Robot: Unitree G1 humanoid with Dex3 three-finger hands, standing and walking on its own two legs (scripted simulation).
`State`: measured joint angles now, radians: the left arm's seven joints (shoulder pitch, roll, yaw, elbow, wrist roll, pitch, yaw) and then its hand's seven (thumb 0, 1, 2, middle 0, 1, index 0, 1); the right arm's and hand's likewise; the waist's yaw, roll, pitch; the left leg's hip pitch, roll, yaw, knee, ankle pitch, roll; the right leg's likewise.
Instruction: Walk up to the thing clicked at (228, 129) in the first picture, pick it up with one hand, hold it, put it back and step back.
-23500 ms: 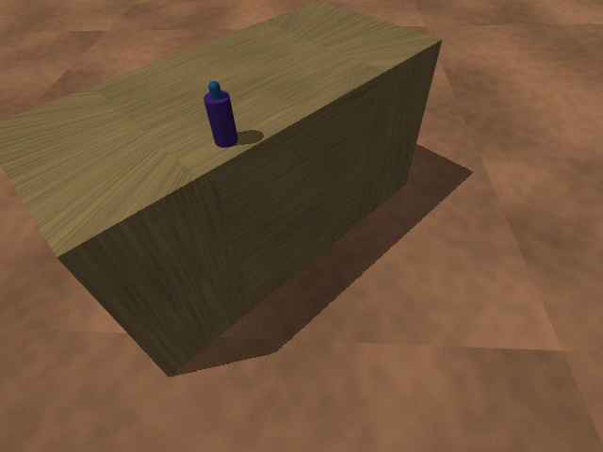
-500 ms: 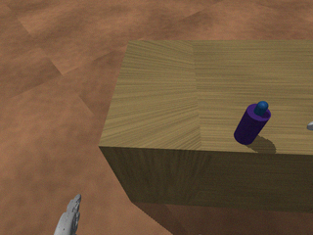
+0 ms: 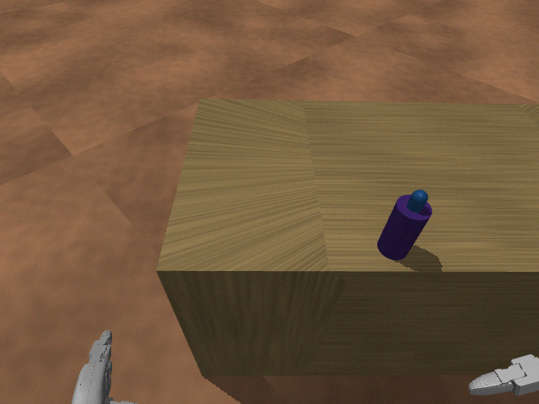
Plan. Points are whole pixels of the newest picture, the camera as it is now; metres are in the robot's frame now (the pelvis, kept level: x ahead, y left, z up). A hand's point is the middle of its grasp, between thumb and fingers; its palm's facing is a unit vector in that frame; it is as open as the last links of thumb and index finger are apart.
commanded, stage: sink last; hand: right
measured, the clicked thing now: (405, 222) +0.41 -0.23 +0.02
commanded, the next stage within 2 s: home in 0.42 s
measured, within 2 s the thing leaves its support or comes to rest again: neither
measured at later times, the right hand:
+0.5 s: hand (516, 347) +0.17 -0.25 +0.11, palm faces +0.38 +0.82 -0.42, open 17.5 cm
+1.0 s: hand (418, 392) +0.16 -0.20 -0.06, palm faces +0.14 +0.96 -0.24, open 17.4 cm
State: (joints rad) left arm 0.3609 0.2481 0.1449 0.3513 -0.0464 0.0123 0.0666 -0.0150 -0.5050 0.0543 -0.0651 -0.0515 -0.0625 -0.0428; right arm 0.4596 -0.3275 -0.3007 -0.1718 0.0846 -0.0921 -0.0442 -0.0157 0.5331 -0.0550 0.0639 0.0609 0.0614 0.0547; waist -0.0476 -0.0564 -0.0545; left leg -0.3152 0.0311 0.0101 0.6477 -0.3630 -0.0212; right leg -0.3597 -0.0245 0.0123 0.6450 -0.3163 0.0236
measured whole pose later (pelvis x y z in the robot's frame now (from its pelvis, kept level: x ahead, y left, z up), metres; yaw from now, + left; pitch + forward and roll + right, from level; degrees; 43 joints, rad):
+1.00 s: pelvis +0.00 +0.00 +0.00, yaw +0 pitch +2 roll +0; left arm 0.25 0.18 0.04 0.52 -0.01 -0.10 0.06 0.00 0.61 0.75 -0.19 -0.26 -0.18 -0.25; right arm 0.40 -0.18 -0.06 0.31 0.02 -0.12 -0.03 -0.02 0.53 -0.07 0.06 0.06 0.06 0.05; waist -0.01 -0.02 0.01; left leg -0.30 0.04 0.01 0.61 -0.34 -0.02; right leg -0.34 -0.02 0.01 0.60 -0.29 0.02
